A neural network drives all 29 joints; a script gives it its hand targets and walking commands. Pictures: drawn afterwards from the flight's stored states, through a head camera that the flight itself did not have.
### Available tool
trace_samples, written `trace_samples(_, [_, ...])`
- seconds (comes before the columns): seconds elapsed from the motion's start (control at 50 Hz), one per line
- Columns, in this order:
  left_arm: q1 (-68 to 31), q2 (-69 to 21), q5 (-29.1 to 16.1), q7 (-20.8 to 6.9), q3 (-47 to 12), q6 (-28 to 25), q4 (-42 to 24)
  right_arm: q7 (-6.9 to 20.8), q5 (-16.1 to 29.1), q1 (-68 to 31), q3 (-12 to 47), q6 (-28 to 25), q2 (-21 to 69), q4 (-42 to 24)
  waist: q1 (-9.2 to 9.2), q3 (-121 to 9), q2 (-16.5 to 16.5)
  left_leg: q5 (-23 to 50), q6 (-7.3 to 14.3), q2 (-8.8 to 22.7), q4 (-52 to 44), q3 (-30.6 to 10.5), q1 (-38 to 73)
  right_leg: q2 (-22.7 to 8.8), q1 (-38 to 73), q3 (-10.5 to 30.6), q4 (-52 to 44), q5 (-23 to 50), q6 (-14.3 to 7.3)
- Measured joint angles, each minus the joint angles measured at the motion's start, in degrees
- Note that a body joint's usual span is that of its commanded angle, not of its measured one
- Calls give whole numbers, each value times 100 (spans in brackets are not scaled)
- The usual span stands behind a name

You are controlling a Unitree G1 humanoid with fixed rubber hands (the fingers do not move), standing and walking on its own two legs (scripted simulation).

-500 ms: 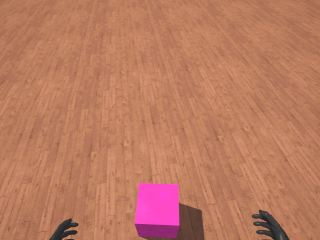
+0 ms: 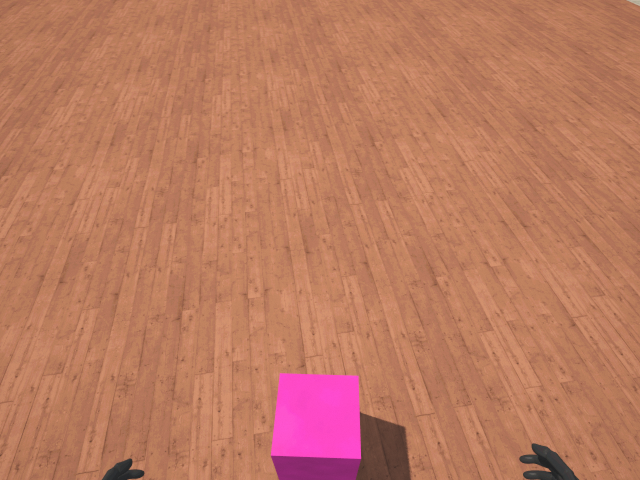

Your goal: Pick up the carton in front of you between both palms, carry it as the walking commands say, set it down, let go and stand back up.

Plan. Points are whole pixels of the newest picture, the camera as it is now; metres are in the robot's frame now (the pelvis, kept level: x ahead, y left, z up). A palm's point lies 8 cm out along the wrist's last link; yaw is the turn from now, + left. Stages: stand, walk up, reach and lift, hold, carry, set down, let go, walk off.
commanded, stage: stand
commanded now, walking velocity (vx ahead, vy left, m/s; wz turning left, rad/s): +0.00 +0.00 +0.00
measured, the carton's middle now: (317, 429) +0.40 +0.02 -0.65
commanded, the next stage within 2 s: none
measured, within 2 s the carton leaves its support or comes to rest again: neither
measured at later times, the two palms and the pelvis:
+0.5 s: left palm out of the picture +0.08 +0.30 -0.09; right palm out of the picture +0.09 -0.30 -0.09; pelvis -0.02 +0.00 +0.01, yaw +0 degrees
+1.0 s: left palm out of the picture +0.07 +0.30 -0.10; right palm out of the picture +0.07 -0.31 -0.10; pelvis -0.02 +0.00 +0.01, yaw +0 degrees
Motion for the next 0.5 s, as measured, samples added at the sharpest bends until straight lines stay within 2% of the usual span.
trace_samples(0.5, [-110,128,-36,-34,-66,-59,745,40,55,-94,81,-47,-163,734,-4,53,17,353,-23,26,-423,-12,193,-9,186,-15,-407,345,-4])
